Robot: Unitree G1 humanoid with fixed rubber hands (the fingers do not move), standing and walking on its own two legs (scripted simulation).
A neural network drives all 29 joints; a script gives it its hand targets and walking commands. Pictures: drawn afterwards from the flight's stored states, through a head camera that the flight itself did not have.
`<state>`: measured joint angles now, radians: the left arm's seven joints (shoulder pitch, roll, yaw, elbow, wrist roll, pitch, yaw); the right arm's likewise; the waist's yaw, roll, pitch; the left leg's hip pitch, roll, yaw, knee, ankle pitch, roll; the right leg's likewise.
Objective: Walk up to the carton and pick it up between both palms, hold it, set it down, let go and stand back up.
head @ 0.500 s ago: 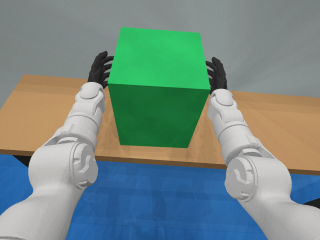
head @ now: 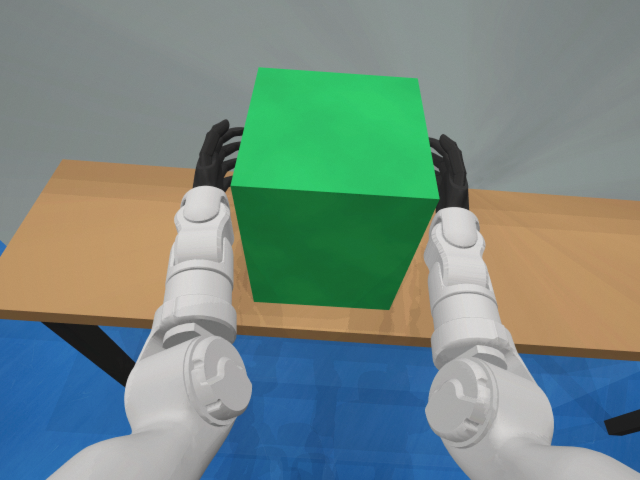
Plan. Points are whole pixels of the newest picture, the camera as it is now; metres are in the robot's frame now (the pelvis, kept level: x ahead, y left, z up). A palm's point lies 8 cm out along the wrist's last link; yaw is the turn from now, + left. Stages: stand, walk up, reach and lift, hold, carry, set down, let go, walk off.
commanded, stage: reach and lift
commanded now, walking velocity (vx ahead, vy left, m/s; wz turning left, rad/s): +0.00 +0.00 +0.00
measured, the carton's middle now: (329, 199) +0.47 -0.01 +0.06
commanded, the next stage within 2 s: none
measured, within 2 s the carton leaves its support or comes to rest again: leaves its support in 1.70 s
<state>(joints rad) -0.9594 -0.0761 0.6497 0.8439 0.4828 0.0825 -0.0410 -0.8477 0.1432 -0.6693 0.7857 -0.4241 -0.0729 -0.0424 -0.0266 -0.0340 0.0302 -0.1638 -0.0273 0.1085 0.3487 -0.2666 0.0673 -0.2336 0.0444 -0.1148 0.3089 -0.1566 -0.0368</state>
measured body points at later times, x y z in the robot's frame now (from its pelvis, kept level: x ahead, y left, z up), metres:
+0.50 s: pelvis -0.01 +0.00 +0.00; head +0.05 +0.03 +0.45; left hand +0.45 +0.15 +0.11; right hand +0.43 -0.15 +0.11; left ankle -0.06 +0.06 -0.75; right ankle +0.00 -0.08 -0.75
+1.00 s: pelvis +0.00 +0.00 +0.00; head +0.04 +0.03 +0.45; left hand +0.45 +0.15 +0.11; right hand +0.43 -0.15 +0.11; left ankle -0.06 +0.06 -0.75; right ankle +0.00 -0.08 -0.75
